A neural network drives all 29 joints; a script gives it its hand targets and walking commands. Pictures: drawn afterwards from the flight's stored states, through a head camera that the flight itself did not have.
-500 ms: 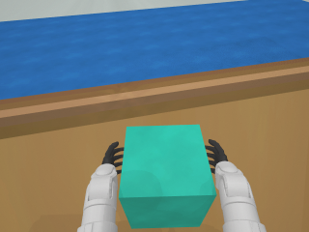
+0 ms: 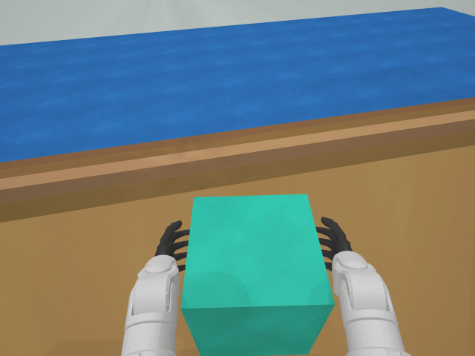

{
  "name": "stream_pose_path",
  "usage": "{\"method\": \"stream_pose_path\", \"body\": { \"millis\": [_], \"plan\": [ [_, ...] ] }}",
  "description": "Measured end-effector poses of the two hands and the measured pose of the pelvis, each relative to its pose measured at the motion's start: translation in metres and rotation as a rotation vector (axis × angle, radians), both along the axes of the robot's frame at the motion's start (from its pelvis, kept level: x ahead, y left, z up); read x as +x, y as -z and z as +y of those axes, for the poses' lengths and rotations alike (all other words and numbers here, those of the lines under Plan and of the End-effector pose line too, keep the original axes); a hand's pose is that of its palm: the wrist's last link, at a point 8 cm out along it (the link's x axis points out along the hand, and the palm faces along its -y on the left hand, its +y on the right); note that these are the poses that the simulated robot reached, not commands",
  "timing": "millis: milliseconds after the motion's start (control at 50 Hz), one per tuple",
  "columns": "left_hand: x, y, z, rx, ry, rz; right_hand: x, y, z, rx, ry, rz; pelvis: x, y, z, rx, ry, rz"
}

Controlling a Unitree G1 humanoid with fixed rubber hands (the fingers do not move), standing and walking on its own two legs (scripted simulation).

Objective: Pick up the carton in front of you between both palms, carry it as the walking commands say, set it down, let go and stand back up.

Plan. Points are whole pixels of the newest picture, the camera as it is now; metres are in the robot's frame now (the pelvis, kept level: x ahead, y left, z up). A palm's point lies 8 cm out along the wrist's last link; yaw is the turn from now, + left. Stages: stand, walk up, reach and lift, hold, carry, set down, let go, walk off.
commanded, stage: hold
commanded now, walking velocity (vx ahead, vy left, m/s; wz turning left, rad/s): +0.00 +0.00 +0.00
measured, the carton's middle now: (252, 278) +0.30 +0.00 -0.03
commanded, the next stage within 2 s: carry in 1.06 s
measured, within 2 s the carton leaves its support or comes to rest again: neither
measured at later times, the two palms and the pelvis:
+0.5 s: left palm (164, 265) +0.28 +0.15 +0.05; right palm (343, 261) +0.28 -0.15 +0.05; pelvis -0.01 +0.00 +0.00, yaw +0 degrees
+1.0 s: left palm (164, 265) +0.28 +0.15 +0.05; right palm (342, 260) +0.28 -0.15 +0.05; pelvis +0.00 +0.00 +0.00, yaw +0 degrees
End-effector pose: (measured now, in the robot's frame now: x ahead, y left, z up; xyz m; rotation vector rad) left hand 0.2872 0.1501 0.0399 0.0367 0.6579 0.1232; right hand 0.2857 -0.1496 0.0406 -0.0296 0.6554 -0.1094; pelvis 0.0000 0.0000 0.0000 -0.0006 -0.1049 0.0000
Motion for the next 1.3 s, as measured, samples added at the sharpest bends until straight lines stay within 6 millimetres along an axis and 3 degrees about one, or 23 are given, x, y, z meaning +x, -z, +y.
{"method": "stream_pose_path", "body": {
  "millis": [100, 420, 1080, 1200, 1300],
  "plan": [
    [-0.006, -0.010, 0.000, 0.001, -0.001, -0.016, -0.005, -0.010, 0.001, -0.002, -0.001, -0.016, -0.001, -0.001, 0.000, 0.000, 0.001, -0.017],
    [-0.011, -0.008, 0.000, -0.016, -0.013, 0.000, -0.010, -0.008, 0.000, 0.017, 0.010, 0.000, -0.014, 0.002, 0.000, 0.001, 0.001, -0.036],
    [-0.007, -0.006, 0.000, 0.004, -0.001, 0.008, -0.007, -0.006, 0.000, -0.002, -0.003, 0.008, -0.001, 0.001, 0.000, 0.001, 0.001, 0.000],
    [0.005, -0.015, 0.001, -0.015, -0.017, -0.027, 0.006, -0.015, 0.001, 0.013, 0.008, -0.027, 0.012, 0.005, -0.001, -0.001, 0.001, 0.092],
    [0.026, -0.026, 0.000, -0.033, -0.033, -0.061, 0.028, -0.025, 0.000, 0.033, 0.019, -0.060, 0.037, 0.013, -0.002, -0.005, -0.007, 0.142]
  ]
}}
